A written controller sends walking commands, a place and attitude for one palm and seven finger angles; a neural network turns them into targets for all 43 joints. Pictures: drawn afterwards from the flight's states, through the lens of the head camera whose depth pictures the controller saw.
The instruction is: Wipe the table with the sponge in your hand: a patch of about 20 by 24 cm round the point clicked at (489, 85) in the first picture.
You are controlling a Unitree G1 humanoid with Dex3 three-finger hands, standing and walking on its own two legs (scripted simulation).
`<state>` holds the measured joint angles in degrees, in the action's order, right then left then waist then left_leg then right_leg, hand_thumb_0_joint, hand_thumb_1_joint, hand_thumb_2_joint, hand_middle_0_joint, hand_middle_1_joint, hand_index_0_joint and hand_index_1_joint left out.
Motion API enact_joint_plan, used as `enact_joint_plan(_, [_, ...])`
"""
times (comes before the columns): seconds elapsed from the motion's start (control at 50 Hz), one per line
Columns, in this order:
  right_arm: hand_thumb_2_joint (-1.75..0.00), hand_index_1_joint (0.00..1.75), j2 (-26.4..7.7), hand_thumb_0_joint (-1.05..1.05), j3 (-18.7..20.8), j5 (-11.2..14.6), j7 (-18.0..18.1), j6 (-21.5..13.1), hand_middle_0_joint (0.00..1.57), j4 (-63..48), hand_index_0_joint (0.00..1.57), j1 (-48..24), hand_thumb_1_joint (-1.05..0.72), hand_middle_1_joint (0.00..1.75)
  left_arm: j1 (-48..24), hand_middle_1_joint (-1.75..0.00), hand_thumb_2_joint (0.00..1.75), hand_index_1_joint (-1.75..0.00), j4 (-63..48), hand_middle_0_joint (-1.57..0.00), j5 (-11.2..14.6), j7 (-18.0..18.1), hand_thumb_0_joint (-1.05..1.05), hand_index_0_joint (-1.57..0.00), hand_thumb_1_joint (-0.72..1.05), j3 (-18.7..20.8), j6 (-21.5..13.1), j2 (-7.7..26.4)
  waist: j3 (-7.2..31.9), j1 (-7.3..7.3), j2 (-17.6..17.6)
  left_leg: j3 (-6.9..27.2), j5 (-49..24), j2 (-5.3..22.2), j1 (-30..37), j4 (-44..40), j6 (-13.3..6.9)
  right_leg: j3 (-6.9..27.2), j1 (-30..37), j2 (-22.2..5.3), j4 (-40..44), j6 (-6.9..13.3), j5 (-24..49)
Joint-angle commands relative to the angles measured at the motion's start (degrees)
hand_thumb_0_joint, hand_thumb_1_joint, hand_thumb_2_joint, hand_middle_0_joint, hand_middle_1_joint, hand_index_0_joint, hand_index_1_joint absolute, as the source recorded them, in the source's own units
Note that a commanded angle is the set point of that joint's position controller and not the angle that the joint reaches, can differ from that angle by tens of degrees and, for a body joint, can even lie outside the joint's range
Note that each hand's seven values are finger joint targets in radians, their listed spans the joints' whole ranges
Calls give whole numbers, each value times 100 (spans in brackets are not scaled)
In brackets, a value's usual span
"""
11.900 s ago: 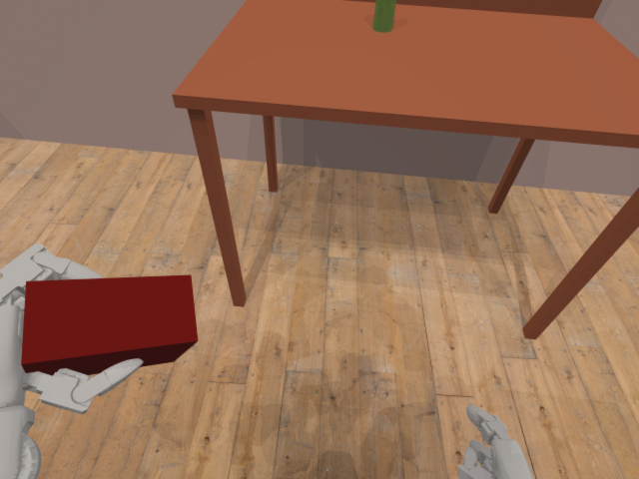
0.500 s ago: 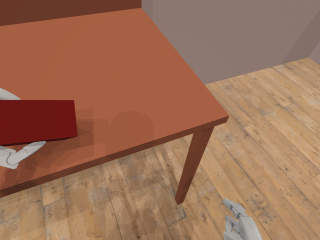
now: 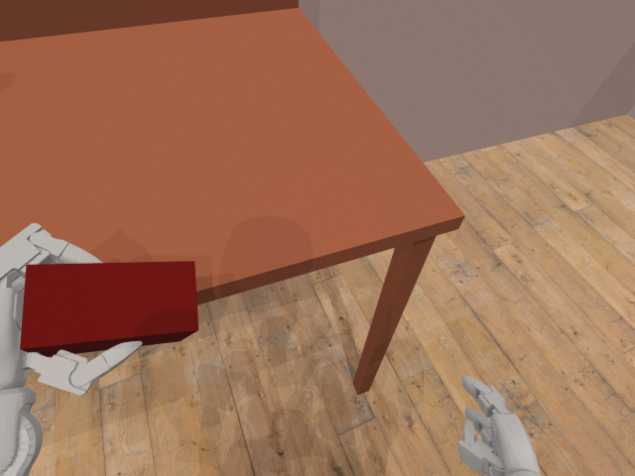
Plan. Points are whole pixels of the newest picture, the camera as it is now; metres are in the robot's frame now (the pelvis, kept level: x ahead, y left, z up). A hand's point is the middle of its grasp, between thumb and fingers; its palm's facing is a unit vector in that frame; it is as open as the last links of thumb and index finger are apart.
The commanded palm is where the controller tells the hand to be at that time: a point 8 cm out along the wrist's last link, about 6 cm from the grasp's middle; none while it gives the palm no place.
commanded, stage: come to a stop and stand still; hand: left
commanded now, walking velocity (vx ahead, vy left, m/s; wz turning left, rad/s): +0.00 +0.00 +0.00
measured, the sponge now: (141, 308) +0.24 +0.20 +0.13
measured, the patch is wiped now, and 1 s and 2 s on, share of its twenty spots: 0.00 0.00 0.00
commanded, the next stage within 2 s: look again from close up in 0.10 s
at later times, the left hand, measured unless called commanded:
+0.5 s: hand (84, 291) +0.24 +0.25 +0.16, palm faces +0.39 -0.85 -0.36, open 10.2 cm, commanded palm +0.18 +0.29 +0.18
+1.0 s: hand (14, 210) +0.27 +0.30 +0.22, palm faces +0.54 -0.73 -0.42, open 10.2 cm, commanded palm +0.18 +0.28 +0.18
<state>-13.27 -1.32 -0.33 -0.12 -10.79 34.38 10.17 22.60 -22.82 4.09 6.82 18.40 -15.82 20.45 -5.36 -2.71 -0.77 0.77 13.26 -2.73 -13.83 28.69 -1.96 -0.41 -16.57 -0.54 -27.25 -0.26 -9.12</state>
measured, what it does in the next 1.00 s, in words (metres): stands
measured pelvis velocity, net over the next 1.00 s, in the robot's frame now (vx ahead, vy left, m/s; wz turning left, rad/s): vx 0.02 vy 0.00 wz -0.01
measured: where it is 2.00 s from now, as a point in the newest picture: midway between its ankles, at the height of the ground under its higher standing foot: outside the picture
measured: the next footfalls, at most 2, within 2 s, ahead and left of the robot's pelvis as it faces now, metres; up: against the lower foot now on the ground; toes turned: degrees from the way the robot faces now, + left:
none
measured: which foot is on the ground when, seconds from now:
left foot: down 0.00-1.00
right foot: down 0.00-1.00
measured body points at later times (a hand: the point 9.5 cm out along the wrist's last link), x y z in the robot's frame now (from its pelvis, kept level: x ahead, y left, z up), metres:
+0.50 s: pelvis +0.01 +0.01 +0.01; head +0.04 +0.02 +0.45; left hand +0.21 +0.29 +0.18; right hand +0.20 -0.22 -0.07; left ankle +0.02 +0.10 -0.74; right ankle +0.06 -0.12 -0.74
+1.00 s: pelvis +0.02 +0.00 +0.00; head +0.06 +0.02 +0.45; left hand +0.24 +0.34 +0.24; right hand +0.21 -0.21 -0.08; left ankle +0.02 +0.10 -0.74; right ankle +0.06 -0.12 -0.74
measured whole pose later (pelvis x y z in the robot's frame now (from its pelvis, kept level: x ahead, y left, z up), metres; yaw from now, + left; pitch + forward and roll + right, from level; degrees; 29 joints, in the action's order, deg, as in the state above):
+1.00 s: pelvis +0.02 +0.00 +0.00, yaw +0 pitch -1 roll -1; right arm -10.5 -1.4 0.5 0.1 -6.4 34.2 9.1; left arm 4.5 -16.8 1.6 5.3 28.5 -13.5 31.2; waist -6.0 -4.6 -2.4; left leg 0.8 14.5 -1.9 -13.4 28.6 -1.7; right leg -0.5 -15.8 0.3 -26.0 0.1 -9.5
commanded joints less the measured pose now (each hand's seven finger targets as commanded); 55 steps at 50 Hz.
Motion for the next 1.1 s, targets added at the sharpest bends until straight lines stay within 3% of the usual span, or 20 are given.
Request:
enact_joint_plan(0.0, [-90, 30, -698, 0, 306, 14, 133, -213, 20, -846, 20, -444, -90, 30, -527, -160, 130, -160, -1283, -120, -9, 150, 0, -120, 10, 801, -232, 1025, 895, 72, 399, 473, 714, 506, -434, -1004, 62, 203, 824, -231, 480, 82, -551])
enact_joint_plan(0.08, [-90, 30, -716, 0, 287, -22, 158, -171, 20, -907, 20, -549, -90, 30, -478, -160, 130, -160, -1496, -120, -12, 171, 0, -120, 10, 885, -138, 1105, 1000, 89, 547, 416, 438, 449, -271, -927, 98, 240, 837, -176, 558, 97, -317])
enact_joint_plan(0.14, [-90, 30, -679, 0, 280, -39, 176, -121, 20, -920, 20, -525, -90, 30, -414, -160, 130, -160, -1501, -120, -26, 166, 0, -120, 10, 723, -49, 882, 1025, 97, 335, 331, 196, 432, -221, -863, 132, 229, 917, -202, 638, 96, -79])
enact_joint_plan(0.2, [-90, 30, -650, 0, 257, -34, 192, -55, 20, -918, 20, -529, -90, 30, -305, -160, 130, -160, -1422, -120, -58, 152, 0, -120, 10, 604, 47, 736, 1023, 116, 407, 299, 54, 471, -133, -920, 157, 161, 906, -169, 649, 76, -16])
enact_joint_plan(0.3, [-90, 30, -644, 0, 257, -38, 245, 49, 20, -934, 20, -561, -90, 30, -349, -160, 130, -160, -1372, -120, -108, 162, 0, -120, 10, 573, 157, 690, 997, 119, 289, 250, 21, 481, -107, -984, 177, 115, 934, -128, 728, 48, -2])
enact_joint_plan(0.38, [-90, 30, -680, 0, 257, -61, 279, 94, 20, -986, 20, -690, -90, 30, -380, -160, 130, -160, -1587, -120, -132, 199, 0, -120, 10, 766, 183, 951, 1058, 94, 537, 237, -160, 448, -42, -1015, 188, 96, 988, -75, 688, 38, 173])
enact_joint_plan(0.4, [-90, 30, -623, 0, 251, -51, 281, 118, 20, -1008, 20, -627, -90, 30, -348, -160, 130, -160, -1593, -120, -125, 187, 0, -120, 10, 639, 183, 763, 1100, 99, 491, 230, -287, 474, -35, -1004, 190, 59, 1096, -112, 653, 44, 274])
enact_joint_plan(0.58, [-90, 30, -681, 0, 299, -84, 289, 212, 20, -1020, 20, -674, -90, 30, 171, -160, 130, -160, -1544, -120, -70, 206, 0, -120, 10, 833, 231, 902, 1216, 99, 390, 174, -842, 428, 158, -859, 218, 99, 1111, -119, 690, 57, 694])
enact_joint_plan(0.6, [-90, 30, -630, 0, 291, -58, 286, 238, 20, -1043, 20, -618, -90, 30, 151, -160, 130, -160, -1530, -120, -58, 187, 0, -120, 10, 670, 237, 701, 1186, 106, 324, 185, -905, 461, 137, -884, 233, 51, 1148, -137, 664, 49, 683])
enact_joint_plan(0.84, [-90, 30, -662, 0, 312, -75, 332, 315, 20, -1041, 20, -677, -90, 30, -174, -160, 130, -160, -1637, -120, -61, 203, 0, -120, 10, 662, 284, 813, 1185, 98, 374, 170, -944, 415, 216, -916, 231, 106, 1206, -130, 764, 41, 788])
enact_joint_plan(0.86, [-90, 30, -695, 0, 310, -212, 254, 44, 20, -963, 20, 576, -90, 30, -6410, -160, 130, -160, -3321, -120, -1190, 133, 0, -120, 10, 4268, -461, 5966, 727, 162, -696, 422, -1347, 865, -813, -123, -123, 274, 867, -315, 604, -110, 626])
enact_joint_plan(0.88, [-90, 30, -205, 0, 244, 300, 246, 115, 20, -451, 20, -185, -90, 30, -4202, -160, 130, -160, -375, -120, -540, 19, 0, -120, 10, 2512, -196, 3253, 1211, 143, 221, 463, -1260, 1211, 334, -245, -21, 211, 66, -740, 193, 283, -321])
enact_joint_plan(0.9, [-90, 30, -375, 0, 346, 124, 168, 166, 20, -703, 20, -288, -90, 30, -2858, -160, 130, -160, -450, -120, -319, -25, 0, -120, 10, 1742, -88, 2114, 1182, 73, 114, 399, -1053, 929, 385, -724, 88, 152, 503, -279, 99, 289, -228])
enact_joint_plan(0.92, [-90, 30, -605, 0, 476, 106, 137, 71, 20, -832, 20, -256, -90, 30, -2167, -160, 130, -160, 251, -120, -222, -129, 0, -120, 10, 1313, -20, 1566, 1388, 16, 640, 131, -643, 733, 398, -659, 129, 358, 634, -224, 241, 317, 15])
enact_joint_plan(0.96, [-90, 30, -604, 0, 483, 188, -40, 46, 20, -882, 20, -76, -90, 30, -1009, -160, 130, -160, -86, -120, -92, -284, 0, -120, 10, 617, -24, 873, 1292, 59, 1128, 148, -174, 626, 164, -684, 92, 556, 784, -338, 363, 262, 105])
enact_joint_plan(0.98, [-90, 30, -551, 0, 487, 229, -161, 26, 20, -926, 20, -123, -90, 30, -565, -160, 130, -160, -288, -120, -54, -368, 0, -120, 10, 183, -32, 308, 1344, 60, 1135, 168, -333, 671, 236, -765, 81, 376, 827, -244, 240, 241, 241])
enact_joint_plan(1.0, [-90, 30, -544, 0, 448, 236, -229, 65, 20, -1034, 20, -123, -90, 30, -362, -160, 130, -160, -786, -120, -111, -395, 0, -120, 10, -6, -22, 303, 1203, 62, 1120, 173, -307, 755, 68, -842, 42, 299, 906, -239, 174, 204, 214])
enact_joint_plan(1.04, [-90, 30, -547, 0, 423, 238, -243, 66, 20, -1115, 20, -217, -90, 30, -110, -160, 130, -160, -1270, -120, -175, -339, 0, -120, 10, 66, 33, 499, 975, 37, 496, 120, -173, 751, -192, -879, 27, 246, 1012, -179, 284, 139, 145])
enact_joint_plan(1.06, [-90, 30, -562, 0, 407, 222, -210, 58, 20, -1125, 20, -223, -90, 30, -84, -160, 130, -160, -1274, -120, -193, -275, 0, -120, 10, 277, 51, 698, 902, 34, 38, 111, -92, 686, -260, -865, 72, 267, 1010, -160, 426, 126, 22])
enact_joint_plan(1.08, [-90, 30, -573, 0, 392, 210, -151, 82, 20, -1092, 20, -367, -90, 30, -17, -160, 130, -160, -1216, -120, -217, -145, 0, -120, 10, 793, 66, 1170, 954, 6, -107, 51, -123, 676, -110, -887, 101, 263, 959, -119, 457, 111, -13])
